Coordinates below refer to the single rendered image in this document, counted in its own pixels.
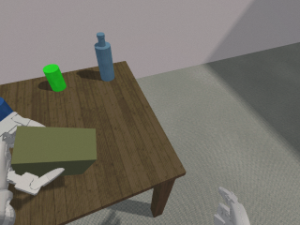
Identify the table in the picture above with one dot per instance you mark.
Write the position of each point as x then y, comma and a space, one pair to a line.
133, 152

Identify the left robot forearm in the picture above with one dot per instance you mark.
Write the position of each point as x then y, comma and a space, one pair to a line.
7, 212

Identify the robot right hand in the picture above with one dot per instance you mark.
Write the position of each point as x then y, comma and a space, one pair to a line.
235, 215

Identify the robot left hand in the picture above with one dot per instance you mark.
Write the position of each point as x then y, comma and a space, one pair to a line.
28, 183

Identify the sponge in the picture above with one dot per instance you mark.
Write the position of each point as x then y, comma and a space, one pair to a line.
39, 150

